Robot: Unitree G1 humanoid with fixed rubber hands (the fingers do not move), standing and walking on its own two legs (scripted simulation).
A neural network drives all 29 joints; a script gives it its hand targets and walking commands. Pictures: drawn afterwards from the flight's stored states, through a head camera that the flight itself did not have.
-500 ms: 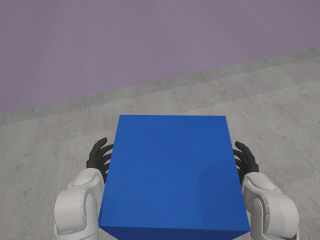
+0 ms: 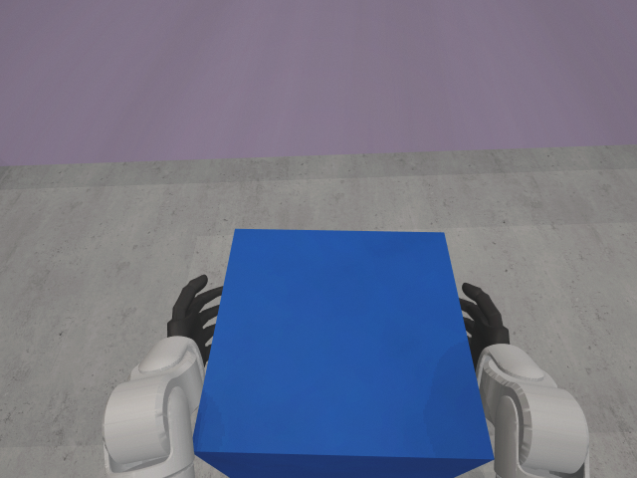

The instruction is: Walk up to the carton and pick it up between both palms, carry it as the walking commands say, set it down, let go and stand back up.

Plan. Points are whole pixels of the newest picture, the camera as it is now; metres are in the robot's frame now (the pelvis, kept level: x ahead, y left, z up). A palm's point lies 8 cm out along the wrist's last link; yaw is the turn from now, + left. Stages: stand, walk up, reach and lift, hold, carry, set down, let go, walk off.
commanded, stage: carry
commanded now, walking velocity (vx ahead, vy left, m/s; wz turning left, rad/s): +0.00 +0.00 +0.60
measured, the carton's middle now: (335, 375) +0.26 +0.01 -0.01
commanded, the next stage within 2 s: none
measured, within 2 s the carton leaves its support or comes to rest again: neither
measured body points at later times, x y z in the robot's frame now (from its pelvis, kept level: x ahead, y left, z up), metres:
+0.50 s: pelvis -0.03 +0.08 -0.02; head -0.02 +0.07 +0.43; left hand +0.18 +0.31 +0.06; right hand +0.27 +0.00 +0.05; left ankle -0.06 +0.20 -0.73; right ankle +0.01 -0.08 -0.73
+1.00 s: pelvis -0.06 +0.08 +0.00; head -0.01 +0.09 +0.45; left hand +0.10 +0.36 +0.07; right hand +0.26 +0.08 +0.06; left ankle -0.09 +0.20 -0.70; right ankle +0.00 +0.04 -0.73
